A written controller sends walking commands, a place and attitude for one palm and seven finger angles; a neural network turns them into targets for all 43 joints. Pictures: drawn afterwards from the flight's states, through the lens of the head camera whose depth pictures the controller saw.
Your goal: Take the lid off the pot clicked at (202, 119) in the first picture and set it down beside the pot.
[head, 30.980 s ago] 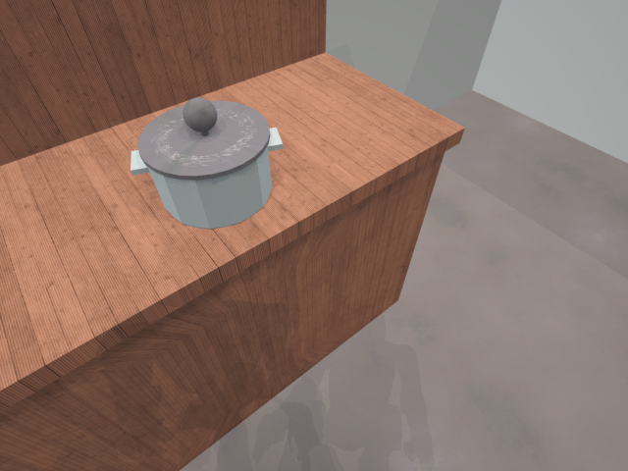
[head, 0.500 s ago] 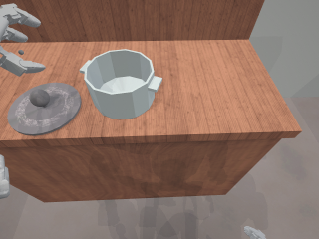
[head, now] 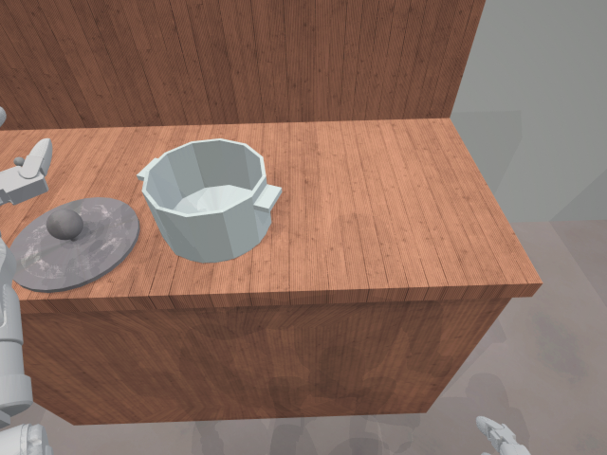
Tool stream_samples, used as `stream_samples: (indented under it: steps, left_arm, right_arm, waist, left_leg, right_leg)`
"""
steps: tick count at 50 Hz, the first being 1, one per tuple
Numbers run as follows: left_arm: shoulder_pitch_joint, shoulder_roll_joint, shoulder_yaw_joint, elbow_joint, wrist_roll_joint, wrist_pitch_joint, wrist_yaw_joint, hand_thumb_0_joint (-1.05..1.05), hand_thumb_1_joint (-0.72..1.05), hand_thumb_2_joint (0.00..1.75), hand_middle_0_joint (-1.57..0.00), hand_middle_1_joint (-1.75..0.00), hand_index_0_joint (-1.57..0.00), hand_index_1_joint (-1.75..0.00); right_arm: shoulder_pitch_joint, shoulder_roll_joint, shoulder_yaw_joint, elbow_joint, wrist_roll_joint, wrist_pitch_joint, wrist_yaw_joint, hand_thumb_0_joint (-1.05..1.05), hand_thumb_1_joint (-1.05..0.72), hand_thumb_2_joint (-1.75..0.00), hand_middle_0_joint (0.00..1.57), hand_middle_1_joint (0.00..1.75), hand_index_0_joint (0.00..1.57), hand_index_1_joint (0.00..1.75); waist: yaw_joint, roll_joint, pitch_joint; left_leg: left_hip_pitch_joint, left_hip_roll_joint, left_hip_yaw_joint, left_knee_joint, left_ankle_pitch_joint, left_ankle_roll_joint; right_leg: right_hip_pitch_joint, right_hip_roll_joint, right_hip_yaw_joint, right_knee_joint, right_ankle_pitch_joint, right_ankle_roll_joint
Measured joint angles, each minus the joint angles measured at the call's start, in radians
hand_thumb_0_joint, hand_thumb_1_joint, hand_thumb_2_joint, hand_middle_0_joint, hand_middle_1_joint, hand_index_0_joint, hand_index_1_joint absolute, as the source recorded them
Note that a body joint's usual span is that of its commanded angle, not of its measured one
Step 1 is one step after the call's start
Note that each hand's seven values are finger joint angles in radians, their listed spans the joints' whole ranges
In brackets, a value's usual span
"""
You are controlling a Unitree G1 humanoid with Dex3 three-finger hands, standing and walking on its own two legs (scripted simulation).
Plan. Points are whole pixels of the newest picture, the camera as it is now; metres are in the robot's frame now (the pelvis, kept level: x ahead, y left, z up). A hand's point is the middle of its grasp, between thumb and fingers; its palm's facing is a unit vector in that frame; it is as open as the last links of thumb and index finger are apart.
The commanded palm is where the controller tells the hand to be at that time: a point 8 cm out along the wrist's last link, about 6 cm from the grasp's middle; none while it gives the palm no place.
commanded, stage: draw the hand back to the body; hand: left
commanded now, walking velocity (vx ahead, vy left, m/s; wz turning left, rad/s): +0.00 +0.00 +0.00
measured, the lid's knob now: (65, 224) +0.43 +0.44 +0.04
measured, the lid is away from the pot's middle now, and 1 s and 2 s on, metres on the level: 0.24 0.24 0.24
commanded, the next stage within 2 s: step back with the hand held close in 1.18 s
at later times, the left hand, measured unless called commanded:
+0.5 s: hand (12, 229) +0.25 +0.29 +0.23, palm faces +0.54 -0.81 -0.22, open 7.6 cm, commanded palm +0.20 +0.32 +0.23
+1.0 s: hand out of the picture +0.17 +0.27 +0.21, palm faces +0.45 -0.84 -0.32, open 7.4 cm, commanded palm +0.10 +0.30 +0.21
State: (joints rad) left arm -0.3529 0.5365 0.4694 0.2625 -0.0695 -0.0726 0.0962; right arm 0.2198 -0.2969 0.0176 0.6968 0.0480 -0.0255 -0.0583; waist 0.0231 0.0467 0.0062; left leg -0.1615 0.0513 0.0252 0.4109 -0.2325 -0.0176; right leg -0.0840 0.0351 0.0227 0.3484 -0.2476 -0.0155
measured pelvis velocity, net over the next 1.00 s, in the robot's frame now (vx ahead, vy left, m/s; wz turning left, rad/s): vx -0.03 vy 0.02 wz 0.01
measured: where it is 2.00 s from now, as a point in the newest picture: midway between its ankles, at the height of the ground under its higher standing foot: outside the picture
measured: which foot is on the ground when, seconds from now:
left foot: down 0.00-1.00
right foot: down 0.00-1.00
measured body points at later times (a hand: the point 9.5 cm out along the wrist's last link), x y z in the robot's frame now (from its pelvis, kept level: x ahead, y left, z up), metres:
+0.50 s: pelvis -0.01 +0.00 +0.00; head -0.03 -0.02 +0.45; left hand +0.22 +0.33 +0.24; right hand +0.18 -0.22 -0.09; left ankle -0.01 +0.13 -0.74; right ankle -0.04 -0.11 -0.74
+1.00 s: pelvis -0.03 +0.02 +0.00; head -0.06 +0.01 +0.45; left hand +0.14 +0.31 +0.23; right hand +0.17 -0.19 -0.08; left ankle -0.01 +0.13 -0.74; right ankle -0.04 -0.11 -0.74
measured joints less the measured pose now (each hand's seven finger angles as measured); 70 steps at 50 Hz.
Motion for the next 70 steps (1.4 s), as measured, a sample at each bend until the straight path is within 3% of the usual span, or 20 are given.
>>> stream_samples:
  steps: [26,53,66,70]
  left_arm:
    - [0.333,-0.141,-0.036,-0.391,-0.043,-0.012,-0.014,0.01,0.85,0.90,-0.22,-0.32,-0.21,-0.32]
    - [0.758,-0.185,-0.118,-0.790,-0.029,-0.035,-0.034,0.02,0.89,0.90,-0.21,-0.30,-0.21,-0.31]
    - [0.762,-0.185,-0.122,-0.807,-0.014,-0.038,-0.024,0.02,0.88,0.90,-0.21,-0.30,-0.21,-0.31]
    - [0.764,-0.152,-0.063,-0.814,0.000,-0.098,-0.014,0.02,0.88,0.90,-0.21,-0.30,-0.21,-0.31]
  right_arm:
    - [-0.070,0.061,0.015,-0.003,-0.033,-0.050,-0.009,0.01,-0.90,-0.90,0.21,0.30,0.21,0.30]
    - [-0.055,0.085,0.016,-0.016,-0.065,-0.090,0.000,0.02,-0.90,-0.90,0.21,0.30,0.21,0.30]
    - [-0.055,0.095,0.028,-0.021,-0.065,-0.097,-0.007,0.02,-0.90,-0.90,0.21,0.30,0.21,0.30]
    - [-0.058,0.080,0.025,-0.063,-0.056,-0.063,0.004,0.02,-0.90,-0.90,0.21,0.30,0.21,0.30]
  waist:
    - [0.040,0.011,0.024]
    - [0.053,0.003,0.028]
    - [0.063,0.006,0.035]
    - [0.044,0.015,0.017]
  left_leg:
    - [0.077,-0.007,0.001,-0.051,0.036,0.000]
    - [0.087,-0.028,-0.001,-0.029,0.041,0.024]
    - [0.073,-0.027,-0.010,-0.013,0.042,0.025]
    - [-0.005,-0.011,-0.006,0.036,0.025,0.031]
  right_leg:
    - [0.073,-0.007,-0.001,-0.041,0.029,0.002]
    - [0.100,-0.028,-0.004,-0.048,0.048,0.026]
    - [0.094,-0.027,-0.013,-0.044,0.052,0.027]
    - [0.035,-0.012,-0.007,-0.042,0.063,0.031]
